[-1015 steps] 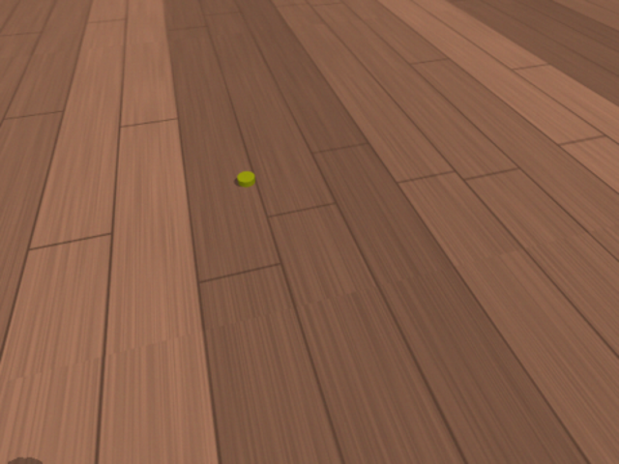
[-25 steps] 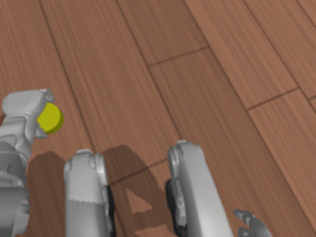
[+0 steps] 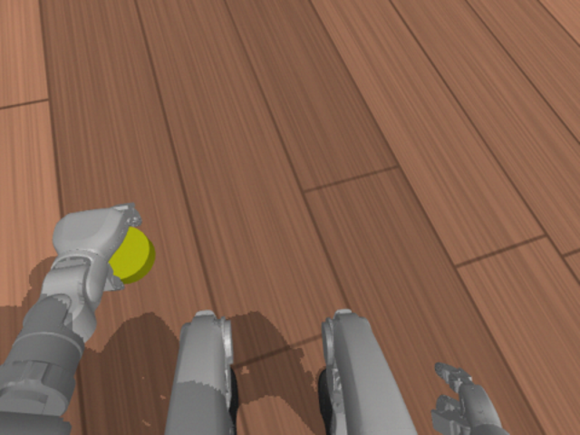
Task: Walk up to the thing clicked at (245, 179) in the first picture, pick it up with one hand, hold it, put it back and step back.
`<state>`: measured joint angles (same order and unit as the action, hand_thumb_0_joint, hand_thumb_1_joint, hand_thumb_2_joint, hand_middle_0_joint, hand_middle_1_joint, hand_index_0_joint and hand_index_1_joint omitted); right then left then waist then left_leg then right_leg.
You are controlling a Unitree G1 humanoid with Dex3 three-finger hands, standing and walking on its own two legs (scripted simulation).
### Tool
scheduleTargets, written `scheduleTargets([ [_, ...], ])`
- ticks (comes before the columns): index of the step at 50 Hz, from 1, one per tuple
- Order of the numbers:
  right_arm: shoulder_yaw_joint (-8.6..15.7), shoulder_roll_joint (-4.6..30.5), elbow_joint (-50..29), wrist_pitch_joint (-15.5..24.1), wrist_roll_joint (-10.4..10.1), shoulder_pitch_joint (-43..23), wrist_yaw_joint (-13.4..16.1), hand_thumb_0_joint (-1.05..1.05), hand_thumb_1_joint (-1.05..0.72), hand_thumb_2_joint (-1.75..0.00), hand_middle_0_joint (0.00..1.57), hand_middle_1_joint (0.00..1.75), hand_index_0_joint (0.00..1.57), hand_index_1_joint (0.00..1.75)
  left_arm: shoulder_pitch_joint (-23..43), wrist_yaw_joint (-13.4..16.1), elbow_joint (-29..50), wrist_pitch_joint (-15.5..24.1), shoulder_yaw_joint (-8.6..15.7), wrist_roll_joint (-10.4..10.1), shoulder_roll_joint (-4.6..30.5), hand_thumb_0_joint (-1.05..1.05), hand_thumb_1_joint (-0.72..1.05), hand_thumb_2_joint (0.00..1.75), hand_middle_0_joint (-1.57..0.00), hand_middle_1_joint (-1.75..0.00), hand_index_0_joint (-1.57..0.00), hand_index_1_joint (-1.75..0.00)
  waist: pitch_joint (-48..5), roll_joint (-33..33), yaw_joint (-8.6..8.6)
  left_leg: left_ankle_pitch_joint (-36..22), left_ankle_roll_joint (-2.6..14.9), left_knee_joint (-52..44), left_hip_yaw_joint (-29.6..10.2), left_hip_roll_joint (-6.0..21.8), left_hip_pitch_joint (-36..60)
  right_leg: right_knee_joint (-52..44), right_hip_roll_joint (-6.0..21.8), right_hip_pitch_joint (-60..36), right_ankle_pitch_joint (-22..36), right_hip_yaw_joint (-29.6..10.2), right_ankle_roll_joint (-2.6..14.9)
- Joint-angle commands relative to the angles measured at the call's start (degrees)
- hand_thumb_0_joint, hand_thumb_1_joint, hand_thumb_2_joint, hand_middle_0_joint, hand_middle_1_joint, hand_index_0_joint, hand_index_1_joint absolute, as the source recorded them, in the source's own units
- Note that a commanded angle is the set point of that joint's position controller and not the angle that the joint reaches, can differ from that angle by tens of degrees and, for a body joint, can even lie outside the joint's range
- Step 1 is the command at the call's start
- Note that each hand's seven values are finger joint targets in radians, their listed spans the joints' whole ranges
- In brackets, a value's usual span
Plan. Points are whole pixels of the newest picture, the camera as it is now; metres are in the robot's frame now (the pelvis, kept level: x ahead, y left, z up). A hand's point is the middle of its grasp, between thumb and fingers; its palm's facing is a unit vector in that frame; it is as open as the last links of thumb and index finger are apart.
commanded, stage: lift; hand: left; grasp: from above
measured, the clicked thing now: (124, 255) +0.39 +0.26 -0.13
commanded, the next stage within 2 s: hold in 0.78 s
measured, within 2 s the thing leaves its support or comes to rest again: neither
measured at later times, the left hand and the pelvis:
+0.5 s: hand (59, 222) +0.36 +0.25 +0.08, palm faces -0.44 -0.09 -0.89, open 11.0 cm; pelvis +0.04 +0.00 +0.16, yaw +2 degrees
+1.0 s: hand (26, 167) +0.38 +0.24 +0.15, palm faces -0.43 -0.08 -0.90, open 11.1 cm; pelvis +0.07 +0.01 +0.22, yaw +2 degrees
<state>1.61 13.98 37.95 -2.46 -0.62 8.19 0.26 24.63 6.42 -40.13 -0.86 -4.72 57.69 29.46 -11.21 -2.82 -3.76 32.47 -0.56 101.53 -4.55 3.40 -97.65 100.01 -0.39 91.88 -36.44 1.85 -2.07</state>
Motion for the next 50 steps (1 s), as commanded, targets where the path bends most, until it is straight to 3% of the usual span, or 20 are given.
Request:
scheduleTargets([
  [1, 3.42, 9.86, -4.15, 1.45, -0.67, 4.83, 1.69, 0.00, -0.91, -0.90, 0.20, 0.30, 0.20, 0.30, 13.19, 2.01, 11.13, -0.90, 4.17, -1.00, 11.83, 0.00, 0.37, 0.73, -0.74, -0.83, -0.78, -0.79, -25.90, -4.49, -1.03, 0.51, 1.39, -22.09, 1.13, -1.97, 33.16, -21.18, -2.23, -17.68, 4.79, 1.50, 3.27],
  [2, 3.38, 9.77, -4.44, 1.53, -0.84, 4.57, 1.87, 0.00, -0.91, -0.90, 0.20, 0.30, 0.20, 0.30, 12.25, 1.99, 12.60, -1.14, 4.22, -1.03, 11.98, 0.00, 0.38, 0.75, -0.76, -0.84, -0.79, -0.80, -26.66, -4.90, -0.28, -0.40, 1.30, -23.66, 1.43, -2.00, 35.78, -22.67, -2.24, -19.89, 5.35, 1.38, 3.37],
  [5, 3.10, 9.26, -3.65, 1.74, -1.09, 4.53, 2.62, 0.00, -0.91, -0.90, 0.20, 0.30, 0.20, 0.30, 12.60, 1.83, 12.21, -1.60, 2.65, -1.28, 10.30, 0.00, 0.39, 0.78, -0.77, -0.84, -0.80, -0.81, -21.99, -4.47, -1.37, -0.41, 1.14, -27.85, 1.79, -1.81, 38.95, -27.37, -2.15, -23.11, 5.42, 0.66, 3.23],
  [8, 3.01, 8.93, -3.03, 2.37, -1.22, 4.74, 3.18, 0.00, -0.91, -0.90, 0.20, 0.30, 0.20, 0.30, 10.73, 2.01, 10.07, -1.55, 2.88, -0.97, 9.95, 0.00, 0.35, 0.79, -0.74, -0.84, -0.76, -0.81, -20.42, -3.00, -0.87, -2.28, 1.04, -31.78, 1.69, -1.82, 42.94, -31.18, -2.20, -28.08, 6.66, 0.23, 3.28],
  [10, 2.93, 8.70, -3.05, 2.68, -1.30, 4.64, 3.46, 0.00, -0.91, -0.90, 0.20, 0.30, 0.20, 0.30, 11.53, 2.15, 9.49, -1.44, 0.94, -0.98, 7.82, 0.00, 0.38, 0.80, -0.77, -0.83, -0.79, -0.81, -18.06, -3.78, -1.04, -2.29, 0.83, -35.21, 1.54, -1.69, 46.03, -33.82, -2.20, -29.73, 6.96, 0.05, 3.33],
  [13, 2.91, 8.75, -2.64, 3.38, -1.43, 4.81, 3.59, 0.00, -0.91, -0.90, 0.20, 0.30, 0.20, 0.30, 9.01, 2.57, 5.67, -1.49, 1.48, -0.94, 7.37, 0.00, 0.35, 0.79, -0.74, -0.84, -0.76, -0.82, -16.02, -2.49, -0.14, -2.58, 0.62, -39.44, 0.84, -1.60, 49.24, -37.18, -2.28, -33.67, 7.36, -0.08, 3.27],
  [16, 2.89, 8.27, -2.62, 3.88, -1.58, 5.48, 3.77, 0.00, -0.91, -0.90, 0.20, 0.30, 0.20, 0.30, 9.60, 2.44, 4.62, -1.07, -1.03, -0.77, 5.16, 0.00, 0.37, 0.77, -0.76, -0.83, -0.78, -0.81, -14.73, -1.52, -0.48, -6.22, 0.71, -42.35, 2.17, -2.04, 52.56, -41.59, -2.40, -38.30, 10.23, -0.62, 3.30],
  [17, 2.89, 8.38, -2.46, 4.06, -1.53, 5.81, 3.81, 0.00, -0.91, -0.90, 0.20, 0.30, 0.20, 0.30, 10.51, 2.70, 4.62, -0.93, -0.07, -0.82, 6.35, 0.00, 0.38, 0.78, -0.76, -0.85, -0.78, -0.82, -13.81, -1.66, -0.40, -6.78, 0.86, -43.05, 2.90, -2.24, 52.77, -43.13, -2.34, -39.87, 10.71, -1.01, 3.18],
  [20, 2.94, 8.17, -1.83, 4.45, -1.29, 6.84, 3.78, 0.00, -0.91, -0.90, 0.20, 0.30, 0.20, 0.30, 10.09, 3.47, 2.94, -0.71, -0.73, -0.55, 4.85, 0.00, 0.39, 0.82, -0.77, -0.88, -0.80, -0.85, -14.09, -0.20, -0.79, -11.26, 1.05, -44.97, 3.77, -2.59, 56.14, -46.07, -2.25, -44.43, 14.83, -1.32, 2.93],
  [25, 3.09, 8.16, -1.83, 4.49, -1.22, 7.26, 3.47, 0.00, -0.91, -0.90, 0.20, 0.30, 0.20, 0.30, 10.84, 4.98, 1.52, -0.46, 0.13, 0.76, 5.70, 0.00, 0.40, 0.82, -0.78, -0.86, -0.80, -0.84, -12.23, -0.50, 0.58, -13.87, 0.72, -50.29, 3.75, -2.91, 61.17, -50.36, -2.09, -49.60, 17.24, -1.58, 2.82],
  [29, 3.51, 8.38, -1.88, 4.35, -1.10, 7.29, 3.19, 0.00, -0.91, -0.90, 0.20, 0.30, 0.20, 0.30, 11.12, 5.28, 1.64, -0.58, 0.44, 0.39, 5.30, 0.00, 0.42, 0.83, -0.79, -0.86, -0.82, -0.83, -12.45, -0.54, 0.77, -17.42, 0.57, -53.32, 4.05, -2.98, 65.71, -53.44, -1.85, -53.50, 20.71, -1.87, 2.55],
  [31, 3.55, 8.35, -2.03, 4.25, -1.06, 7.23, 3.08, 0.00, -0.91, -0.90, 0.20, 0.30, 0.20, 0.30, 10.57, 5.16, 1.32, -0.72, -0.53, 0.14, 4.13, 0.00, 0.41, 0.84, -0.79, -0.86, -0.81, -0.84, -12.09, -0.01, 0.58, -19.19, 0.64, -54.52, 4.43, -3.11, 67.87, -55.22, -1.69, -55.57, 22.70, -1.89, 2.29],
  [33, 3.68, 8.54, -1.98, 3.97, -1.27, 7.52, 3.10, 0.00, -0.91, -0.90, 0.20, 0.30, 0.20, 0.30, 10.48, 5.21, 1.27, -0.78, -0.03, 0.24, 5.15, 0.00, 0.43, 0.85, -0.81, -0.87, -0.83, -0.85, -10.89, 1.46, 0.69, -19.87, 0.97, -55.52, 4.74, -3.37, 68.09, -57.20, -1.56, -57.40, 23.82, -2.44, 1.98],
  [35, 3.67, 8.09, -1.74, 3.99, -1.18, 7.53, 2.90, 0.00, -0.91, -0.90, 0.20, 0.30, 0.20, 0.30, 10.53, 4.82, 1.61, -0.94, -1.69, -0.28, 2.91, 0.00, 0.40, 0.86, -0.80, -0.86, -0.81, -0.84, -10.68, 1.02, 0.64, -20.24, 0.81, -57.28, 4.98, -3.41, 70.05, -58.49, -1.50, -58.80, 24.14, -2.42, 2.03],
  [39, 3.98, 8.62, -1.98, 3.89, -1.27, 7.16, 2.87, 0.00, -0.90, -0.90, 0.20, 0.30, 0.20, 0.30, 10.54, 4.68, 1.68, -0.90, -0.83, -0.40, 4.26, 0.00, 0.43, 0.90, -0.81, -0.88, -0.83, -0.86, -9.67, 0.80, 0.62, -21.92, 0.61, -59.78, 5.14, -3.37, 73.05, -60.70, -1.61, -60.84, 25.23, -2.09, 2.03],
  [48, 4.16, 8.74, -2.12, 3.50, -1.59, 6.12, 2.69, 0.00, -0.90, -0.90, 0.20, 0.30, 0.20, 0.30, 10.53, 3.09, 1.80, -0.78, -1.79, 0.13, 3.85, 0.00, 0.40, 0.85, -0.77, -0.89, -0.80, -0.86, -7.46, 1.38, 1.03, -25.07, 0.55, -64.03, 5.75, -3.52, 77.14, -64.33, -1.66, -65.09, 27.77, -2.12, 2.10],
  [50, 4.17, 8.63, -2.37, 3.25, -1.80, 5.80, 2.69, 0.00, -0.90, -0.90, 0.20, 0.30, 0.20, 0.30, 9.88, 2.42, 2.71, -0.56, -1.61, 0.23, 4.17, 0.00, 0.42, 0.86, -0.78, -0.89, -0.81, -0.86, -8.30, 1.33, 1.96, -26.60, 0.62, -64.73, 5.98, -3.60, 78.64, -64.84, -1.61, -66.31, 29.27, -2.39, 2.15],
])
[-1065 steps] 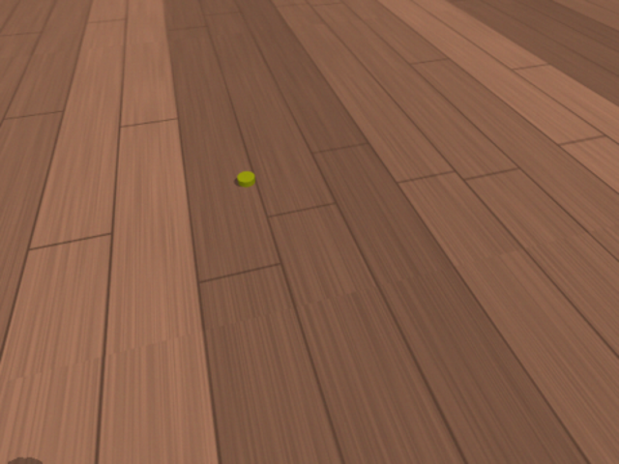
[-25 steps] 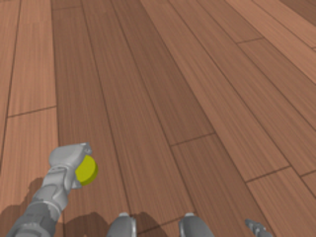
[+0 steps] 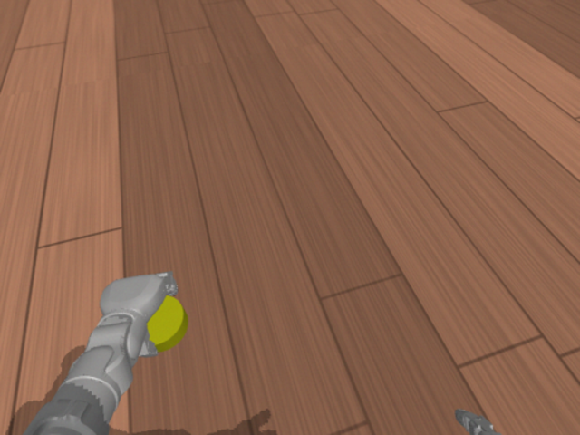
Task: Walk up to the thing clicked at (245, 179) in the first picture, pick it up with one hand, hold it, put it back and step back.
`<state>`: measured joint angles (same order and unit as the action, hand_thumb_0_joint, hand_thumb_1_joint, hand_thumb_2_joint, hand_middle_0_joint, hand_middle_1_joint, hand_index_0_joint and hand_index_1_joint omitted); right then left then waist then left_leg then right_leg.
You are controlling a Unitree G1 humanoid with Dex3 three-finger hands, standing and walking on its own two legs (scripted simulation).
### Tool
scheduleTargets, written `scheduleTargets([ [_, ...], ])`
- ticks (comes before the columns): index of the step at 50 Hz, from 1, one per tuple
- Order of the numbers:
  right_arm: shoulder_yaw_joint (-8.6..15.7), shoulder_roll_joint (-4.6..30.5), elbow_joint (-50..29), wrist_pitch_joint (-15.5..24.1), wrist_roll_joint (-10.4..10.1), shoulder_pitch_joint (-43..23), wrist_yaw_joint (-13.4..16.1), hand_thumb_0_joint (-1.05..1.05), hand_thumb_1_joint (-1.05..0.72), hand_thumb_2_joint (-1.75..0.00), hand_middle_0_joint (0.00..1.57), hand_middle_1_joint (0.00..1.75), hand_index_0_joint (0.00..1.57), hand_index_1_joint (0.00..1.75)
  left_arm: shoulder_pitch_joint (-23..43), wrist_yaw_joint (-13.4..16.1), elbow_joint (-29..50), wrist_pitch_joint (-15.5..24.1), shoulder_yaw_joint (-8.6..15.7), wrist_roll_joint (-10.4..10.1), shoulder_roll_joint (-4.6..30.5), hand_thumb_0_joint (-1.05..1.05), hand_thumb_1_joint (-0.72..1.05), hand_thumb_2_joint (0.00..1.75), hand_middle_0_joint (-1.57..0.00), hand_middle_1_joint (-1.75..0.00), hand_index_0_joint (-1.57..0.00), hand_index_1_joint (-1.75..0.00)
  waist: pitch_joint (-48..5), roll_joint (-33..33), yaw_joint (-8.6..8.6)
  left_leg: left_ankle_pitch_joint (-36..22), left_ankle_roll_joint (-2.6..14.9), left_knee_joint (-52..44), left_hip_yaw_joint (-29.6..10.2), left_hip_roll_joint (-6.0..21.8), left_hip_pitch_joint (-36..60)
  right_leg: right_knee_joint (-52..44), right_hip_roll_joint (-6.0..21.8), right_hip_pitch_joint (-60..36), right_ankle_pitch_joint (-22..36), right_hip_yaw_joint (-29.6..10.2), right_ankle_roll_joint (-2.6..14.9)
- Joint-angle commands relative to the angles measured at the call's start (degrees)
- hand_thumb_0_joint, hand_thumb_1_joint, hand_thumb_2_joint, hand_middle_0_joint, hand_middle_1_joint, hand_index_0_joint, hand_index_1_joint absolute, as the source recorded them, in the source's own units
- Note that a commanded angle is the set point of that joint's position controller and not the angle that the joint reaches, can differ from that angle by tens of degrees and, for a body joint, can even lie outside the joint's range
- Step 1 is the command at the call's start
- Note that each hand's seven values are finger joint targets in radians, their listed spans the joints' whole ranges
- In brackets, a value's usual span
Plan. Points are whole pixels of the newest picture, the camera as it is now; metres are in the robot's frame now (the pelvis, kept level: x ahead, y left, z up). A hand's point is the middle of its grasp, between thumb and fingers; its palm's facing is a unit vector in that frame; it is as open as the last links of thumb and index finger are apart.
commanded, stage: hold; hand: left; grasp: from above
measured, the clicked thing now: (159, 322) +0.33 +0.22 -0.11
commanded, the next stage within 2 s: crouch in 1.78 s
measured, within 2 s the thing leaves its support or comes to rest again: neither
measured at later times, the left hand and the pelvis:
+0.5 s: hand (141, 313) +0.31 +0.22 -0.03, palm faces -0.44 -0.05 -0.90, open 11.1 cm; pelvis +0.01 +0.00 +0.02, yaw -1 degrees
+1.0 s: hand (141, 318) +0.29 +0.21 -0.01, palm faces -0.43 -0.05 -0.90, open 11.1 cm; pelvis +0.00 -0.01 +0.02, yaw -1 degrees
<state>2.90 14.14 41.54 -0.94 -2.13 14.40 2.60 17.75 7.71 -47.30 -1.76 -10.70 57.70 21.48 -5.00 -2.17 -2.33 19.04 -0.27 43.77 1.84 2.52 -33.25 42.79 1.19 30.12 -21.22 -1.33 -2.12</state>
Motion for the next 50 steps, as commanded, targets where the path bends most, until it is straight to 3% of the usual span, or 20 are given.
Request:
scheduleTargets([
  [1, 3.05, 8.81, -6.12, 1.68, -0.28, -0.13, 0.31, 0.00, -0.90, -0.90, 0.20, 0.30, 0.20, 0.30, 17.64, 0.76, 10.88, 0.50, 4.60, 0.34, 12.48, 0.00, 0.41, 0.87, -0.78, -0.89, -0.81, -0.86, -15.46, 0.37, 0.14, -14.34, 0.19, -7.11, -0.48, -2.66, 15.07, -7.58, -3.34, -5.48, 14.77, 0.85, 2.24],
  [3, 2.88, 8.48, -6.40, 1.50, -0.29, -0.59, 0.19, 0.00, -0.90, -0.90, 0.20, 0.30, 0.20, 0.30, 17.01, 0.12, 10.82, 0.52, 3.54, -0.05, 10.87, 0.00, 0.42, 0.88, -0.79, -0.90, -0.81, -0.87, -14.05, 1.01, 0.10, -15.48, 0.28, -7.65, -0.37, -2.69, 15.67, -8.10, -3.34, -6.20, 15.96, 0.89, 2.16],
  [5, 2.94, 8.74, -6.74, 1.32, -0.48, -0.86, 0.19, 0.00, -0.90, -0.90, 0.20, 0.30, 0.20, 0.30, 16.66, -0.18, 10.85, 0.58, 4.56, -0.10, 12.15, 0.00, 0.43, 0.88, -0.78, -0.92, -0.81, -0.89, -13.78, 1.62, 0.59, -15.39, 0.39, -8.19, -0.23, -2.87, 15.46, -8.82, -3.31, -7.03, 15.97, 0.82, 2.07],
  [21, 2.56, 8.59, -9.31, -0.25, -1.01, -3.40, 0.17, 0.00, -0.90, -0.90, 0.20, 0.30, 0.20, 0.30, 15.56, -3.95, 16.62, 0.82, 4.41, -0.12, 12.48, 0.00, 0.42, 0.90, -0.78, -0.93, -0.81, -0.90, -12.25, 1.75, 1.67, -16.61, 0.84, -11.98, 0.64, -2.81, 19.61, -12.20, -3.16, -10.75, 17.08, 0.73, 1.98],
  [41, 1.75, 8.08, -10.96, -1.03, -1.58, -6.91, 0.52, 0.00, -0.90, -0.90, 0.20, 0.30, 0.20, 0.30, 13.80, -5.82, 20.13, 0.60, 4.59, -0.85, 12.49, 0.00, 0.43, 0.90, -0.77, -0.95, -0.81, -0.91, -9.04, 1.78, 2.49, -13.03, 1.06, -16.43, 1.22, -2.81, 22.63, -16.43, -2.83, -12.69, 13.05, 0.59, 2.00],
  [50, 1.47, 7.94, -11.25, -1.15, -1.68, -7.54, 0.87, 0.00, -0.90, -0.90, 0.20, 0.30, 0.20, 0.30, 13.54, -6.51, 21.85, 0.71, 4.84, -0.94, 12.78, 0.00, 0.41, 0.90, -0.77, -0.92, -0.80, -0.89, -9.08, 2.33, 2.72, -14.28, 1.20, -17.34, 1.41, -2.80, 24.02, -17.42, -2.78, -14.09, 14.30, 0.59, 1.95],
])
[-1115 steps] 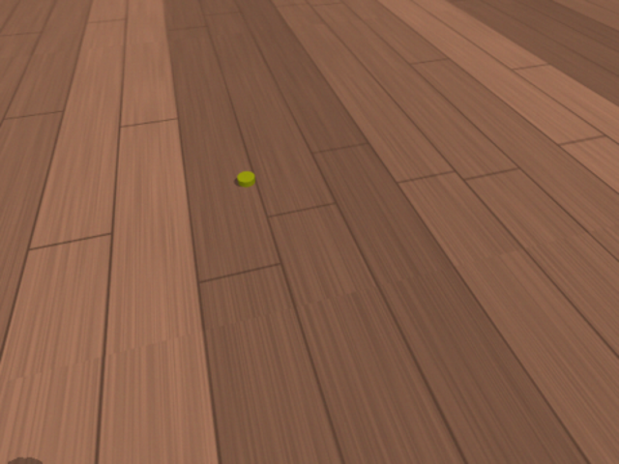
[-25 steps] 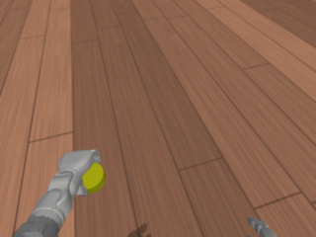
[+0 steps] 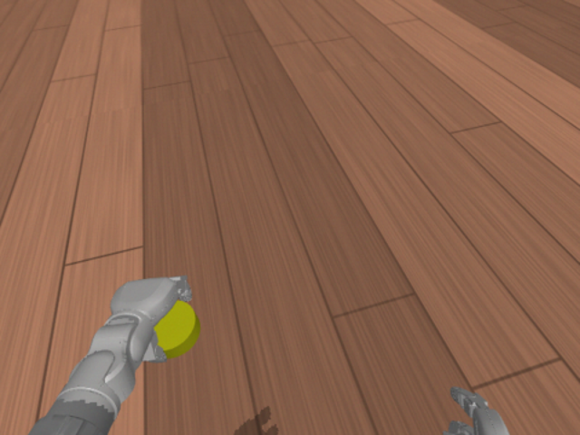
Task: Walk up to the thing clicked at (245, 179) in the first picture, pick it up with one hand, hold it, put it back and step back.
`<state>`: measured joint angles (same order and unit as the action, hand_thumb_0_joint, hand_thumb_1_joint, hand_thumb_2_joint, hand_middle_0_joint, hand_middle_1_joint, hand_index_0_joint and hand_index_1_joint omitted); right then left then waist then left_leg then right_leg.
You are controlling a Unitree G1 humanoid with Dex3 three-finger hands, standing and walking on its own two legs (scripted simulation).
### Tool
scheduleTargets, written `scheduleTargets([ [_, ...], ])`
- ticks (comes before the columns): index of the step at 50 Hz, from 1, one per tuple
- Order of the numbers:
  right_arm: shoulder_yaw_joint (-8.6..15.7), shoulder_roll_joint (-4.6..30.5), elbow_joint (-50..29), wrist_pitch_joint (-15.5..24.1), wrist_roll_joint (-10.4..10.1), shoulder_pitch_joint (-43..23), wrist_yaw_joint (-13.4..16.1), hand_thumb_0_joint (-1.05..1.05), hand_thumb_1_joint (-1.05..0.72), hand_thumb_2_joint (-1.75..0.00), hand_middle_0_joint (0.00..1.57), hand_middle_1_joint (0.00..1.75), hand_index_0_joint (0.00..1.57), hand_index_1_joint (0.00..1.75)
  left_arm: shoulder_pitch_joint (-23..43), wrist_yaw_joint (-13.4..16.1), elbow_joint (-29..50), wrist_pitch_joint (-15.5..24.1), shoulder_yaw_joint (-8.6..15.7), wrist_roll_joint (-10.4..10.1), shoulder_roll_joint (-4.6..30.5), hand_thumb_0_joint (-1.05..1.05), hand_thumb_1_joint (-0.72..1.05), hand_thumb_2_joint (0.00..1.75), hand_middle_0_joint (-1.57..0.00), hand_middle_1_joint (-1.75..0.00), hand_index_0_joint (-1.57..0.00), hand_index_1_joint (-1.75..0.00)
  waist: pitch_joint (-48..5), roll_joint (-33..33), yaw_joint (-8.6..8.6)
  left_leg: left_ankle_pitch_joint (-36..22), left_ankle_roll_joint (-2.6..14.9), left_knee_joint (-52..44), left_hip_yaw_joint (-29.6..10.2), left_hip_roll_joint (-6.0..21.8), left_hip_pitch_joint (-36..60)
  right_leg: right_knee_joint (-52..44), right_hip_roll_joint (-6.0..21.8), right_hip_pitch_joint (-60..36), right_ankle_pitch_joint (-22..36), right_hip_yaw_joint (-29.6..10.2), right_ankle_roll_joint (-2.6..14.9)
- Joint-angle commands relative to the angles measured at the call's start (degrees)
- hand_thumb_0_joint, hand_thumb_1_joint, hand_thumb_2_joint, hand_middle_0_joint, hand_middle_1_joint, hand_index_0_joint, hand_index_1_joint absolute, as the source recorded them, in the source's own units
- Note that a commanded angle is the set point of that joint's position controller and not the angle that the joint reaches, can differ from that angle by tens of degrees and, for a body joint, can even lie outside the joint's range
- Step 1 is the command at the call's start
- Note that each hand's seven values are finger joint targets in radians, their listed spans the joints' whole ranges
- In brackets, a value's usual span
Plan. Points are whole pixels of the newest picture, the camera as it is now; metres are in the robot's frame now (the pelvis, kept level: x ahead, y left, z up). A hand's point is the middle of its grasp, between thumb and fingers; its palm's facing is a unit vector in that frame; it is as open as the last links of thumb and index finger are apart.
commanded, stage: hold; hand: left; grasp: from above
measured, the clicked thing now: (171, 328) +0.31 +0.22 -0.08
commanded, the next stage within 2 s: crouch in 0.78 s
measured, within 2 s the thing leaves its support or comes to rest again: neither
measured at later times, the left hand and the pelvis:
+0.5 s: hand (156, 330) +0.29 +0.22 -0.03, palm faces -0.44 -0.06 -0.90, open 11.2 cm; pelvis +0.00 +0.00 +0.00, yaw +0 degrees
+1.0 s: hand (156, 327) +0.29 +0.22 -0.04, palm faces -0.43 -0.06 -0.90, open 11.1 cm; pelvis +0.01 +0.00 +0.00, yaw +0 degrees
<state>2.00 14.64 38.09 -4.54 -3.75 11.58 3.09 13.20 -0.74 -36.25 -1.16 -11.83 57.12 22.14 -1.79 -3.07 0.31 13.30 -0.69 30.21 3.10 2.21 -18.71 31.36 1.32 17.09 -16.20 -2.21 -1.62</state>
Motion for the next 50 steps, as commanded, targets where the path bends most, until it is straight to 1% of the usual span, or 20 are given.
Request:
scheduleTargets([
  [1, 2.23, 7.20, -8.07, 2.40, -0.16, -4.98, 0.39, 0.00, -0.90, -0.90, 0.20, 0.30, 0.20, 0.30, 17.76, 1.68, 11.00, 0.06, 5.20, -0.36, 11.52, 0.00, 0.43, 0.89, -0.77, -0.94, -0.81, -0.91, -11.75, 3.43, 0.07, -8.74, 1.73, -3.87, 0.27, -2.58, 9.38, -6.19, -2.80, -0.92, 9.62, 1.41, 1.38],
  [6, 2.20, 7.21, -8.55, 2.13, -0.33, -5.72, 0.44, 0.00, -0.90, -0.90, 0.20, 0.30, 0.20, 0.30, 16.85, 0.97, 12.93, 0.09, 5.63, -0.40, 11.79, 0.00, 0.40, 0.89, -0.75, -0.93, -0.78, -0.90, -11.80, 2.85, 0.67, -8.53, 1.56, -4.67, 0.20, -2.65, 10.09, -6.75, -2.79, -1.88, 8.85, 1.49, 1.57],
  [10, 2.09, 7.15, -8.37, 1.94, -0.30, -5.41, 0.53, 0.00, -0.90, -0.90, 0.20, 0.30, 0.20, 0.30, 18.63, 0.83, 12.80, -0.20, 4.76, -0.13, 11.10, 0.00, 0.37, 0.88, -0.74, -0.92, -0.77, -0.89, -11.74, 3.19, -0.40, -9.13, 1.68, -4.82, 0.31, -2.56, 11.07, -6.98, -2.82, -1.28, 9.89, 1.36, 1.45],
  [11, 2.07, 7.13, -8.30, 1.95, -0.35, -5.59, 0.57, 0.00, -0.90, -0.90, 0.20, 0.30, 0.20, 0.30, 18.30, 0.89, 12.70, -0.18, 5.72, -0.40, 11.94, 0.00, 0.39, 0.88, -0.74, -0.94, -0.78, -0.90, -11.45, 2.78, 0.31, -8.77, 1.57, -5.12, 0.23, -2.51, 10.67, -7.04, -2.86, -1.47, 9.26, 1.56, 1.55],
  [13, 2.04, 7.10, -8.80, 1.94, -0.41, -6.15, 0.47, 0.00, -0.90, -0.90, 0.20, 0.30, 0.20, 0.30, 15.74, 0.55, 12.37, -0.14, 5.15, -0.60, 11.00, 0.00, 0.38, 0.89, -0.75, -0.91, -0.78, -0.88, -10.51, 3.24, 0.64, -7.51, 1.51, -5.72, 0.10, -2.45, 10.38, -7.41, -2.88, -1.88, 7.71, 1.67, 1.78],
  [17, 2.09, 7.04, -8.72, 1.66, -0.43, -5.86, 0.59, 0.00, -0.90, -0.90, 0.20, 0.30, 0.20, 0.30, 15.51, 0.79, 11.99, 0.28, 6.06, -0.23, 11.78, 0.00, 0.36, 0.90, -0.74, -0.91, -0.77, -0.89, -10.90, 2.91, 0.64, -9.09, 1.50, -5.59, 0.15, -2.48, 10.67, -7.10, -2.97, -2.13, 9.17, 1.64, 1.77],
  [19, 2.09, 6.90, -8.56, 1.69, -0.33, -5.53, 0.55, 0.00, -0.90, -0.90, 0.20, 0.30, 0.20, 0.30, 17.07, 1.05, 12.44, 0.38, 5.01, -0.01, 10.91, 0.00, 0.37, 0.90, -0.74, -0.92, -0.77, -0.89, -11.51, 2.84, -0.02, -9.80, 1.61, -5.24, 0.27, -2.52, 11.17, -6.99, -2.85, -1.88, 10.15, 1.58, 1.72],
  [21, 2.15, 7.07, -8.15, 1.66, -0.32, -5.44, 0.67, 0.00, -0.90, -0.90, 0.20, 0.30, 0.20, 0.30, 19.69, 1.75, 13.76, 0.59, 6.37, 0.09, 12.91, 0.00, 0.38, 0.92, -0.76, -0.92, -0.78, -0.90, -13.04, 2.13, 0.20, -10.75, 1.61, -4.89, 0.37, -2.72, 12.04, -7.13, -2.72, -2.32, 11.14, 1.39, 1.50],
  [25, 2.14, 6.92, -8.29, 1.48, -0.29, -6.01, 0.56, 0.00, -0.90, -0.90, 0.20, 0.30, 0.20, 0.30, 17.05, 2.50, 11.96, 0.13, 5.50, 0.08, 11.17, 0.00, 0.40, 0.94, -0.79, -0.92, -0.81, -0.90, -11.61, 2.72, 0.28, -9.80, 1.53, -5.38, 0.32, -2.63, 11.71, -7.59, -2.70, -1.96, 10.06, 1.57, 1.60],
  [28, 2.31, 6.94, -8.23, 1.18, -0.37, -6.00, 0.55, 0.00, -0.90, -0.90, 0.20, 0.30, 0.20, 0.30, 17.25, 2.50, 12.51, -0.16, 6.10, 0.19, 12.19, 0.00, 0.37, 0.94, -0.77, -0.91, -0.78, -0.89, -11.66, 2.63, 0.57, -9.91, 1.52, -5.68, 0.24, -2.72, 11.77, -7.83, -2.65, -2.41, 10.18, 1.68, 1.61],
  [29, 2.32, 6.99, -8.17, 1.18, -0.39, -5.82, 0.50, 0.00, -0.90, -0.90, 0.20, 0.30, 0.20, 0.30, 18.83, 2.21, 14.27, 0.01, 5.49, -0.13, 11.84, 0.00, 0.36, 0.93, -0.75, -0.93, -0.78, -0.90, -12.87, 2.00, 0.26, -10.15, 1.52, -5.58, 0.32, -2.65, 12.50, -7.56, -2.66, -2.63, 10.63, 1.52, 1.63],
  [34, 2.34, 7.04, -8.10, 0.90, -0.55, -5.58, 0.58, 0.00, -0.91, -0.90, 0.20, 0.30, 0.20, 0.30, 14.80, 0.88, 10.94, -0.21, 4.99, -0.61, 10.95, 0.00, 0.36, 0.91, -0.76, -0.91, -0.78, -0.89, -11.64, 3.76, 0.48, -12.06, 1.62, -5.69, 0.15, -2.46, 11.95, -7.45, -2.82, -3.72, 12.33, 1.86, 1.67],
  [37, 2.34, 6.95, -8.52, 0.72, -0.48, -5.47, 0.59, 0.00, -0.91, -0.90, 0.20, 0.30, 0.20, 0.30, 15.14, 0.94, 11.86, 0.49, 5.80, -0.42, 11.61, 0.00, 0.36, 0.95, -0.77, -0.91, -0.78, -0.90, -11.00, 3.41, 1.13, -11.58, 1.55, -5.73, 0.11, -2.52, 11.26, -7.72, -2.78, -3.45, 11.58, 2.04, 1.77],
  [39, 2.28, 6.97, -8.62, 0.63, -0.39, -5.37, 0.49, 0.00, -0.91, -0.90, 0.20, 0.30, 0.20, 0.30, 14.23, 1.08, 10.56, 0.70, 5.09, -0.56, 10.58, 0.00, 0.36, 0.95, -0.76, -0.93, -0.78, -0.91, -10.51, 3.67, 0.35, -11.35, 1.56, -5.76, 0.17, -2.58, 11.24, -7.72, -2.74, -3.31, 11.53, 1.87, 1.80],
  [40, 2.50, 6.88, -8.77, 0.63, -0.50, -5.54, 0.49, 0.00, -0.91, -0.90, 0.20, 0.30, 0.20, 0.30, 17.25, 1.19, 13.54, 1.04, 4.67, -0.15, 10.91, 0.00, 0.38, 0.94, -0.77, -0.93, -0.79, -0.91, -12.06, 2.05, 0.32, -12.41, 1.53, -5.62, 0.27, -2.69, 12.18, -7.32, -2.67, -3.15, 12.85, 1.83, 1.83],
  [41, 2.48, 7.04, -8.57, 0.53, -0.41, -5.38, 0.60, 0.00, -0.91, -0.90, 0.20, 0.30, 0.20, 0.30, 17.29, 1.61, 12.99, 1.03, 6.24, -0.09, 12.49, 0.00, 0.39, 0.96, -0.79, -0.92, -0.80, -0.90, -12.61, 1.77, 0.79, -12.81, 1.46, -5.34, 0.26, -2.76, 12.19, -7.43, -2.63, -3.37, 13.00, 1.81, 1.72],
  [43, 2.47, 6.84, -8.62, 0.45, -0.45, -5.21, 0.50, 0.00, -0.91, -0.90, 0.20, 0.30, 0.20, 0.30, 16.03, 2.23, 13.00, 0.96, 5.85, 0.06, 11.45, 0.00, 0.38, 0.95, -0.78, -0.92, -0.79, -0.90, -12.71, 2.70, 0.70, -13.65, 1.55, -5.14, 0.31, -2.79, 12.48, -7.21, -2.59, -3.64, 13.95, 1.88, 1.62],
  [44, 2.57, 6.95, -8.47, 0.31, -0.46, -5.22, 0.49, 0.00, -0.93, -0.91, 0.20, 0.30, 0.20, 0.30, 17.24, 2.62, 13.35, 0.77, 5.99, 0.38, 11.72, 0.00, 0.41, 0.87, -0.74, -1.00, -0.80, -0.94, -12.94, 2.23, 0.44, -13.92, 1.52, -5.03, 0.49, -2.88, 12.87, -7.24, -2.54, -3.40, 14.45, 1.73, 1.59],
  [45, 2.61, 6.81, -8.37, 0.30, -0.40, -5.38, 0.47, 0.00, -0.88, -0.90, 0.20, 0.30, 0.20, 0.30, 16.79, 2.93, 13.51, 0.61, 5.95, 0.73, 11.67, 0.00, 0.33, 0.79, -0.66, -0.96, -0.72, -0.90, -13.52, 2.26, 0.65, -14.28, 1.52, -4.86, 0.38, -2.86, 13.16, -7.19, -2.58, -3.67, 14.69, 1.91, 1.56],
  [50, 2.73, 6.99, -7.72, -0.20, -0.28, -4.70, 0.19, 0.00, -0.89, -0.90, 0.20, 0.30, 0.20, 0.30, 14.03, 4.39, 8.30, 0.62, 4.40, 1.05, 9.24, 0.00, 0.28, 0.76, -0.68, -0.83, -0.71, -0.80, -10.35, 4.66, -0.25, -13.06, 1.67, -4.52, 0.31, -2.72, 11.09, -6.92, -2.58, -1.91, 13.78, 2.24, 1.54],
])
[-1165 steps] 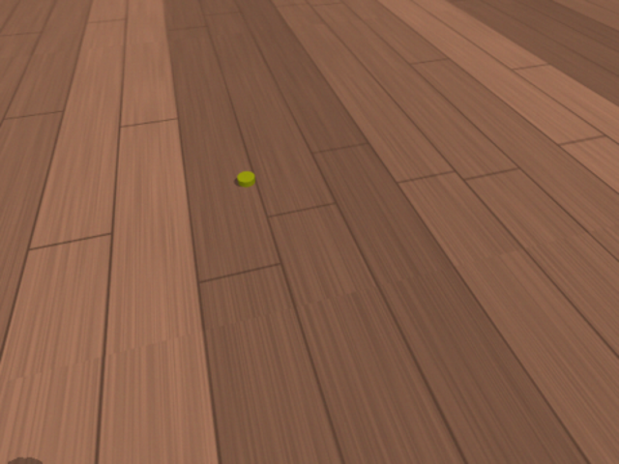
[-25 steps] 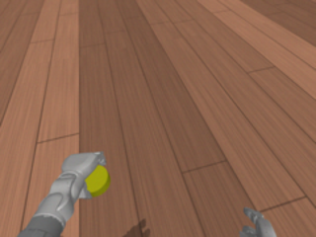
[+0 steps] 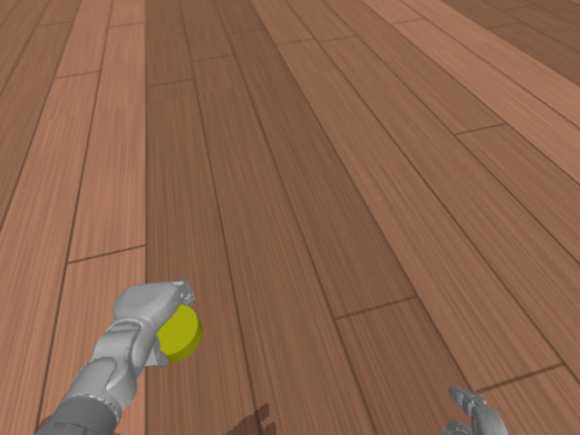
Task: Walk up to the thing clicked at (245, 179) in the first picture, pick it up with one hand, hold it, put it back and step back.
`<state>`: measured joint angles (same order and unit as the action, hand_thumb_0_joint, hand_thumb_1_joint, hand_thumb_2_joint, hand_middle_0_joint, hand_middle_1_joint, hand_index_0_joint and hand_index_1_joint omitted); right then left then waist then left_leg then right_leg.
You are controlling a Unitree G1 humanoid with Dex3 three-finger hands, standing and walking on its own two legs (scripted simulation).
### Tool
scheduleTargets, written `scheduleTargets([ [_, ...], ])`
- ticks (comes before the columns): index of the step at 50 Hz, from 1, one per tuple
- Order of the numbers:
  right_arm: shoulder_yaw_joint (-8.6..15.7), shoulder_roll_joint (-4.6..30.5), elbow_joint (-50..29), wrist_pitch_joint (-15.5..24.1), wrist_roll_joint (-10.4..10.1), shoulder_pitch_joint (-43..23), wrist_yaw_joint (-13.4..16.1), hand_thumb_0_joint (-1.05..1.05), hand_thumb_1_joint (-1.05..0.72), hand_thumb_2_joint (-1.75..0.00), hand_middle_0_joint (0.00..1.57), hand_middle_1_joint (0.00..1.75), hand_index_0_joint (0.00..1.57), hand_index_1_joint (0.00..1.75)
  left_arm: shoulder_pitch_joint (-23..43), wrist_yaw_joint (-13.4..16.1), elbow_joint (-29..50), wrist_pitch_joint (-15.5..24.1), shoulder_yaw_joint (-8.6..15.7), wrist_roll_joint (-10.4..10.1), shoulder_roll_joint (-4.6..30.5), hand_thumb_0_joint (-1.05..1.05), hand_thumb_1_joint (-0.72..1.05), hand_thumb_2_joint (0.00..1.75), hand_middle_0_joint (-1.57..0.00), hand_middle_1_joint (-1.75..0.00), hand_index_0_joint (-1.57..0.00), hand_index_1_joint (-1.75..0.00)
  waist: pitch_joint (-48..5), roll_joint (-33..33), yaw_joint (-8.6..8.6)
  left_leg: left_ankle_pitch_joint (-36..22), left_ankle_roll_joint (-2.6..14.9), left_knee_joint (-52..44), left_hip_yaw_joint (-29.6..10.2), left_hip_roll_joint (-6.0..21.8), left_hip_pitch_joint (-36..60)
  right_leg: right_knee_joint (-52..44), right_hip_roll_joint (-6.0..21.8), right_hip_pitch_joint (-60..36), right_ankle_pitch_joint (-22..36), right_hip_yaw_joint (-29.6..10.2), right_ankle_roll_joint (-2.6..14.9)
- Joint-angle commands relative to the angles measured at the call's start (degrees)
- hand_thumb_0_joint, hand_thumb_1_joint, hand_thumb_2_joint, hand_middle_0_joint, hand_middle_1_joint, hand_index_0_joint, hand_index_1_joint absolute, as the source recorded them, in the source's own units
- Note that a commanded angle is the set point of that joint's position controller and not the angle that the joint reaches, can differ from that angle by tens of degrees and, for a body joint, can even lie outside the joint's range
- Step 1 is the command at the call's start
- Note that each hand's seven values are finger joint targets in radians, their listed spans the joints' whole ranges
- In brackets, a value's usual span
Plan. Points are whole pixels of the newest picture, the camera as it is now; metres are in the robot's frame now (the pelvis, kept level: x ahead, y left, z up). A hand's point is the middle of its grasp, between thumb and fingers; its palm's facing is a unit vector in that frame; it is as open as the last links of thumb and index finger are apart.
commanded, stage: crouch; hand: left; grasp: from above
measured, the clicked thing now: (174, 332) +0.30 +0.21 -0.08
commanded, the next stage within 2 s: lower in 1.86 s
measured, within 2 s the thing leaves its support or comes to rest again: neither
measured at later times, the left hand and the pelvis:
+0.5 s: hand (187, 357) +0.31 +0.23 -0.23, palm faces -0.41 +0.04 -0.91, open 11.0 cm; pelvis -0.04 +0.01 -0.11, yaw +1 degrees
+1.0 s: hand (214, 379) +0.34 +0.23 -0.46, palm faces -0.43 +0.00 -0.90, open 11.0 cm; pelvis -0.08 +0.00 -0.30, yaw -2 degrees
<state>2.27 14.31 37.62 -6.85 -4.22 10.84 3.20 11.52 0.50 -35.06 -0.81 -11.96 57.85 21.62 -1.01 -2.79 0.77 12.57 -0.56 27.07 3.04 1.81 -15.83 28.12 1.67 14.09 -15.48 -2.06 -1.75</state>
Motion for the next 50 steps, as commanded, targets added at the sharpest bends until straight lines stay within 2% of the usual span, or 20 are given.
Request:
scheduleTargets([
  [1, 2.53, 7.44, -6.95, 2.04, 0.33, -3.81, 0.04, 0.00, -0.89, -0.90, 0.20, 0.30, 0.20, 0.30, 15.48, 3.70, 5.87, 0.47, 4.23, 0.41, 9.15, 0.00, 0.29, 0.75, -0.69, -0.82, -0.72, -0.79, -10.55, 5.09, -1.08, -11.77, 1.53, -1.04, 0.28, -2.40, 7.72, -3.57, -2.84, 1.70, 12.50, 1.95, 1.62],
  [3, 2.65, 7.39, -6.86, 1.97, 0.55, -3.13, -0.16, 0.00, -0.89, -0.90, 0.20, 0.30, 0.20, 0.30, 16.85, 5.41, 4.53, 1.21, 4.94, 1.42, 9.63, 0.00, 0.30, 0.76, -0.70, -0.82, -0.73, -0.79, -10.70, 4.97, -1.03, -10.53, 1.56, -0.18, 0.40, -2.69, 6.38, -3.13, -2.59, 2.99, 11.56, 1.87, 1.61],
  [5, 2.74, 7.51, -6.39, 1.82, 0.97, -2.64, -0.53, 0.00, -0.89, -0.90, 0.20, 0.30, 0.20, 0.30, 15.82, 7.56, -0.23, 1.44, 4.34, 2.02, 7.95, 0.00, 0.35, 0.77, -0.74, -0.81, -0.77, -0.78, -8.88, 6.25, -1.94, -8.87, 1.45, 1.09, 0.14, -2.66, 3.94, -2.08, -2.61, 5.24, 9.73, 2.02, 1.71],
  [8, 3.14, 7.93, -4.83, 1.79, 1.84, -1.29, -1.11, 0.00, -0.89, -0.90, 0.20, 0.30, 0.20, 0.30, 20.73, 11.04, -5.08, 1.96, 4.44, 3.82, 8.76, 0.00, 0.40, 0.78, -0.78, -0.82, -0.81, -0.79, -10.24, 4.76, -2.92, -7.25, 1.14, 5.42, -0.12, -2.53, -0.49, 1.95, -2.67, 9.70, 8.25, 2.27, 1.97],
  [11, 3.80, 8.21, -3.40, 2.41, 2.60, 0.83, -1.69, 0.00, -0.90, -0.90, 0.20, 0.30, 0.20, 0.30, 26.76, 14.37, -8.29, 2.71, 3.78, 5.71, 7.64, 0.00, 0.45, 0.80, -0.82, -0.83, -0.85, -0.80, -15.16, 3.32, -4.13, -6.00, 0.80, 13.24, -0.19, -2.47, -5.89, 8.95, -2.59, 17.05, 7.55, 1.73, 2.10],
  [15, 4.70, 8.57, -2.87, 3.57, 3.75, 3.41, -2.48, 0.00, -0.90, -0.90, 0.20, 0.30, 0.20, 0.30, 29.04, 18.71, -14.33, 3.50, 5.16, 8.21, 7.50, 0.00, 0.52, 0.82, -0.88, -0.85, -0.91, -0.81, -21.98, 1.74, -4.15, -5.85, 0.76, 25.11, -0.95, -1.89, -15.95, 20.27, -2.97, 27.37, 6.30, 2.35, 2.72],
  [16, 4.79, 8.61, -2.96, 3.81, 3.88, 3.58, -2.54, 0.00, -0.90, -0.90, 0.20, 0.30, 0.20, 0.30, 28.90, 19.71, -16.64, 3.42, 4.57, 8.69, 6.22, 0.00, 0.55, 0.83, -0.89, -0.87, -0.92, -0.83, -22.65, 1.94, -4.62, -4.96, 0.75, 27.28, -1.19, -1.94, -18.54, 22.54, -2.95, 30.20, 5.37, 2.63, 2.82],
  [21, 5.52, 9.77, -1.77, 5.52, 4.95, 4.90, -2.17, 0.00, -0.90, -0.90, 0.20, 0.30, 0.20, 0.30, 35.02, 23.26, -21.11, 3.36, 7.26, 9.96, 9.91, 0.00, 0.58, 0.90, -0.93, -0.86, -0.96, -0.84, -28.78, -0.91, -5.40, 0.53, 0.85, 37.16, -2.49, -1.49, -30.49, 33.47, -3.23, 42.94, 0.09, 3.77, 3.36],
  [23, 5.63, 9.76, -1.02, 6.28, 5.52, 5.38, -1.96, 0.00, -0.90, -0.90, 0.20, 0.30, 0.20, 0.30, 35.52, 23.80, -23.00, 3.14, 7.22, 9.54, 8.98, 0.00, 0.60, 0.88, -0.95, -0.83, -0.97, -0.81, -31.90, -1.97, -5.82, 2.16, 1.10, 41.04, -3.04, -1.19, -33.70, 37.40, -3.20, 47.98, -1.49, 4.13, 3.44],
  [25, 5.70, 10.11, -0.74, 6.82, 5.92, 5.71, -1.69, 0.00, -0.90, -0.90, 0.20, 0.30, 0.20, 0.30, 38.65, 24.38, -22.29, 3.18, 8.45, 9.76, 11.11, 0.00, 0.56, 0.89, -0.94, -0.81, -0.95, -0.80, -34.06, -2.46, -6.26, 5.72, 1.04, 43.75, -4.11, -0.99, -38.57, 41.23, -3.10, 51.84, -3.90, 4.43, 3.44],
  [28, 6.10, 10.59, -0.35, 7.55, 6.38, 6.08, -1.52, 0.00, -0.90, -0.90, 0.20, 0.30, 0.20, 0.30, 40.47, 24.37, -23.00, 3.07, 8.62, 8.82, 10.94, 0.00, 0.54, 0.87, -0.92, -0.79, -0.93, -0.78, -37.68, -2.90, -6.81, 9.51, 0.85, 47.10, -5.37, -0.51, -41.06, 45.73, -3.10, 57.66, -7.53, 5.04, 3.76],
  [33, 5.37, 10.68, 0.94, 8.67, 7.40, 6.41, -1.39, 0.00, -0.90, -0.90, 0.20, 0.30, 0.20, 0.30, 43.60, 24.31, -27.18, 3.06, 9.84, 8.49, 12.66, 0.00, 0.49, 0.90, -0.89, -0.82, -0.90, -0.80, -36.93, -1.33, -8.71, 18.32, 1.00, 53.04, -6.39, -0.62, -51.85, 51.55, -2.98, 66.43, -14.19, 5.46, 3.83],
  [35, 5.41, 10.89, 1.15, 9.11, 7.63, 6.62, -1.57, 0.00, -0.90, -0.90, 0.20, 0.30, 0.20, 0.30, 44.37, 24.29, -26.81, 3.55, 10.45, 8.52, 13.53, 0.00, 0.51, 0.86, -0.89, -0.80, -0.91, -0.78, -41.18, -2.65, -8.30, 17.26, 0.98, 55.75, -6.68, -0.69, -51.92, 54.76, -3.02, 68.49, -13.67, 5.82, 4.02],
  [39, 4.85, 11.01, 2.62, 9.96, 8.28, 7.03, -2.36, 0.00, -0.90, -0.90, 0.20, 0.30, 0.20, 0.30, 45.10, 24.50, -29.15, 4.92, 11.18, 9.62, 14.96, 0.00, 0.57, 0.86, -0.94, -0.78, -0.96, -0.76, -42.30, -3.34, -9.45, 16.33, 1.24, 61.95, -7.27, -0.73, -57.33, 60.61, -3.04, 74.94, -13.17, 6.50, 3.92],
  [41, 4.53, 10.85, 3.19, 10.24, 8.52, 7.31, -2.71, 0.00, -0.90, -0.90, 0.20, 0.30, 0.20, 0.30, 50.23, 25.23, -25.32, 6.18, 12.76, 9.93, 18.61, 0.00, 0.56, 0.87, -0.94, -0.78, -0.95, -0.77, -43.36, -5.62, -9.37, 19.02, 1.16, 63.88, -7.13, -0.76, -59.06, 62.20, -3.06, 77.72, -15.24, 6.53, 4.07],
  [43, 4.15, 10.65, 3.35, 10.58, 8.76, 7.08, -3.36, 0.00, -0.90, -0.90, 0.20, 0.30, 0.20, 0.30, 48.01, 25.67, -29.41, 6.36, 11.73, 10.52, 16.39, 0.00, 0.54, 0.82, -0.92, -0.78, -0.94, -0.76, -43.20, -5.64, -10.02, 19.67, 1.19, 65.92, -6.71, -0.87, -61.06, 63.47, -2.99, 79.53, -15.74, 6.70, 3.99],
  [45, 3.97, 10.82, 3.66, 10.99, 9.12, 7.27, -3.93, 0.00, -0.90, -0.90, 0.20, 0.30, 0.20, 0.30, 50.49, 26.68, -27.93, 6.69, 13.31, 10.47, 18.84, 0.00, 0.54, 0.86, -0.91, -0.80, -0.94, -0.78, -44.61, -6.63, -9.97, 19.23, 1.18, 68.08, -6.62, -0.74, -62.00, 65.27, -2.97, 80.94, -15.46, 6.87, 3.93],
  [46, 3.80, 10.78, 4.01, 11.00, 9.32, 7.48, -4.13, 0.00, -0.90, -0.90, 0.20, 0.30, 0.20, 0.30, 51.02, 26.84, -29.19, 6.58, 12.36, 10.55, 16.99, 0.00, 0.53, 0.87, -0.91, -0.78, -0.93, -0.76, -46.03, -7.60, -10.51, 18.46, 1.09, 69.12, -6.46, -0.75, -61.74, 66.30, -3.01, 81.59, -14.67, 6.94, 4.04],
  [48, 3.90, 11.26, 4.32, 11.19, 9.54, 7.67, -4.57, 0.00, -0.90, -0.90, 0.20, 0.30, 0.20, 0.30, 51.73, 27.44, -28.92, 6.62, 14.07, 11.10, 20.33, 0.00, 0.53, 0.89, -0.92, -0.79, -0.94, -0.78, -46.81, -8.34, -9.85, 18.19, 0.97, 70.62, -6.71, -0.50, -62.13, 68.23, -3.02, 83.00, -14.62, 7.42, 4.07],
  [50, 3.44, 11.10, 4.67, 11.43, 9.97, 7.45, -5.03, 0.00, -0.90, -0.90, 0.20, 0.30, 0.20, 0.30, 51.37, 27.65, -32.34, 6.21, 12.78, 11.15, 17.64, 0.00, 0.53, 0.90, -0.92, -0.79, -0.93, -0.78, -45.94, -9.22, -11.08, 17.59, 0.93, 72.64, -6.58, -0.43, -63.78, 70.08, -2.96, 84.64, -13.75, 7.61, 3.99],
])
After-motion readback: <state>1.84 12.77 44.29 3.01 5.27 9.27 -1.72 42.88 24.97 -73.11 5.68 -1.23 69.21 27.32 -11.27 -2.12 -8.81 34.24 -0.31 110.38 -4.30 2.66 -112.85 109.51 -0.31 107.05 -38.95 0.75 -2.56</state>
